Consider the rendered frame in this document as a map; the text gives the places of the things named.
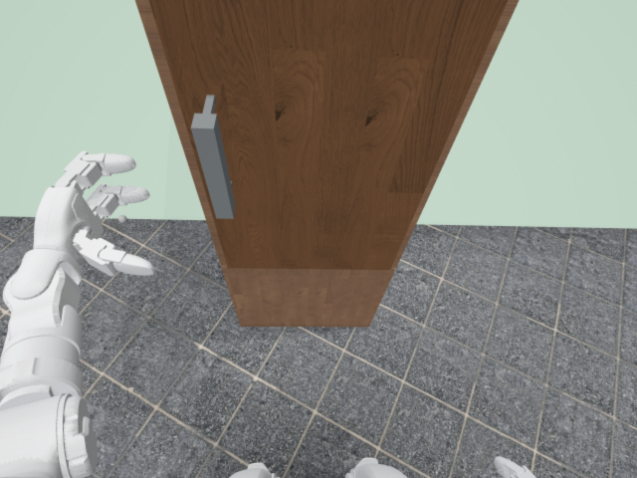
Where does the robot right shin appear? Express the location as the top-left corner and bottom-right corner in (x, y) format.
(354, 458), (378, 470)

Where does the robot left upper arm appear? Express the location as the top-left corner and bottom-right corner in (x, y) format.
(0, 394), (98, 478)

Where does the robot left forearm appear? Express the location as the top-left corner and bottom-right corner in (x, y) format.
(0, 248), (84, 410)

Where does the cupboard door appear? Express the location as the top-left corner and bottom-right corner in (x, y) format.
(149, 0), (508, 270)

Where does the handle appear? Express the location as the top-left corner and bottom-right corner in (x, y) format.
(191, 95), (235, 219)

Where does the robot shin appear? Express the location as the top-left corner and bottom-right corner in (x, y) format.
(247, 463), (270, 472)
(354, 458), (378, 470)

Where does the robot left shin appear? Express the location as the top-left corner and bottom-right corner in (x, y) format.
(247, 463), (270, 472)

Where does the robot right hand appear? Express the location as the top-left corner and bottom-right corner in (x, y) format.
(495, 456), (536, 478)

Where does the robot left hand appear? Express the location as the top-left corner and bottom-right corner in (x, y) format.
(33, 151), (154, 276)

